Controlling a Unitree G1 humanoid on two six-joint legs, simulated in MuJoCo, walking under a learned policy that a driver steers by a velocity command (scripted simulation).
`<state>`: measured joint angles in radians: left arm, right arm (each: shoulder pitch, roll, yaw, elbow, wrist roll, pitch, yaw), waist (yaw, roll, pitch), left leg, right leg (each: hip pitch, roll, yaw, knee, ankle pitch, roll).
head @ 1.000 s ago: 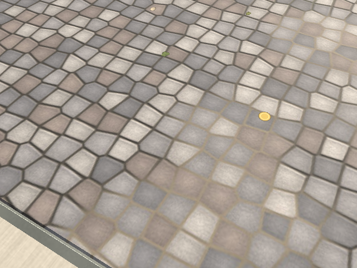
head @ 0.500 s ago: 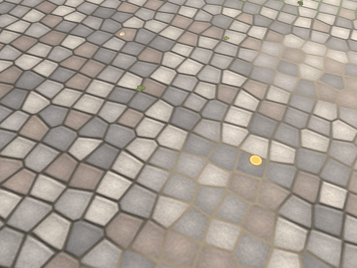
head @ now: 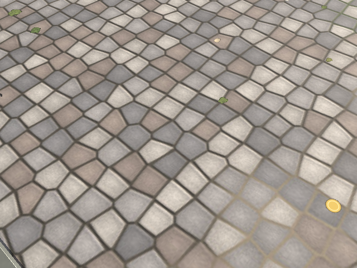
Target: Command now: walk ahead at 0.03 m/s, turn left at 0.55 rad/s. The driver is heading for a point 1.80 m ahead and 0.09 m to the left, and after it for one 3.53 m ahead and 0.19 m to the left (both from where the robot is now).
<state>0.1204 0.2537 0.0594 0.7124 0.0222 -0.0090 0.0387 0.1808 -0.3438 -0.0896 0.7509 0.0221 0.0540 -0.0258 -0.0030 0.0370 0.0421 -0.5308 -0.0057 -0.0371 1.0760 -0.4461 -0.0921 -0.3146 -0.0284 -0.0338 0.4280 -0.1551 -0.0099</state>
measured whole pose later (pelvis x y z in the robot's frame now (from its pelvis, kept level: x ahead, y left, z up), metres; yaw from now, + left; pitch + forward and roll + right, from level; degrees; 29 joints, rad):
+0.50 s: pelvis +0.01 +0.05 +0.00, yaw +12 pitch +1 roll -1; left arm 0.16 0.30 0.08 0.78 0.00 0.03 0.03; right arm 0.16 -0.26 -0.04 0.69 -0.01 0.02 -0.02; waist 0.00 -0.03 0.02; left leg -0.26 -0.05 -0.04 0.46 -0.22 0.06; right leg -0.42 -0.04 0.02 0.82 -0.36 0.08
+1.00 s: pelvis +0.03 +0.03 -0.01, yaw +13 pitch -1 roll +0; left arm 0.24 0.25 0.03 0.87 -0.01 -0.03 0.02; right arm 0.25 -0.26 -0.06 0.84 0.01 -0.01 -0.01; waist 0.00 0.00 0.00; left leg -0.26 -0.03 -0.03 0.64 -0.42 0.05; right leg -0.21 -0.01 0.01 0.57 -0.36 -0.01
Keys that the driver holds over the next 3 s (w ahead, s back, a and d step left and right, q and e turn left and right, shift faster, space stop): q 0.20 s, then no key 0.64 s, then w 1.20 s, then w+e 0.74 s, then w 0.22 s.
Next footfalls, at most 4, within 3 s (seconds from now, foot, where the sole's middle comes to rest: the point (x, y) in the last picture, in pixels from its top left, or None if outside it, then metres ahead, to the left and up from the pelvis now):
0.20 left None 0.04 0.15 -0.78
0.60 right None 0.08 -0.09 -0.78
1.52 right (198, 267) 0.45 -0.01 -0.78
2.06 left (122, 206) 0.69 0.29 -0.78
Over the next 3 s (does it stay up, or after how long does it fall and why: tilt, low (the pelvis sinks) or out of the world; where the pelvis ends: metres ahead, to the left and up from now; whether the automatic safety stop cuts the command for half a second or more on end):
stays up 1.06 0.14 0.00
